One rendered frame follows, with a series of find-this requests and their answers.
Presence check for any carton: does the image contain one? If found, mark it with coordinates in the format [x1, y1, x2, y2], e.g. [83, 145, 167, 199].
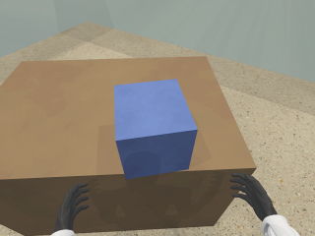
[114, 79, 198, 180]

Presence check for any robot right hand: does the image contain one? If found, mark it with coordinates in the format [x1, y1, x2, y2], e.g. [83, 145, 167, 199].
[229, 172, 278, 222]

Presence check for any right robot forearm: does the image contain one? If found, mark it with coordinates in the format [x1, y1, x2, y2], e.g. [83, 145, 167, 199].
[261, 214, 300, 236]

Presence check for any pedestal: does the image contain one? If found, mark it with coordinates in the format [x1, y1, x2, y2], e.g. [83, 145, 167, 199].
[0, 56, 257, 236]

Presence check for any robot left hand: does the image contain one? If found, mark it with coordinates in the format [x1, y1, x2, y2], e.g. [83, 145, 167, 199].
[54, 182, 90, 233]

